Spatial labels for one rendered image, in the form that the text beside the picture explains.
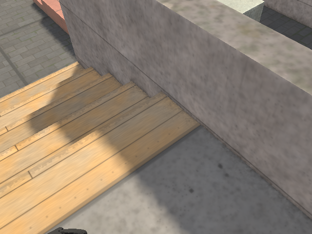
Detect stairs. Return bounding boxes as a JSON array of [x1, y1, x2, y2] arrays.
[[0, 61, 150, 187]]

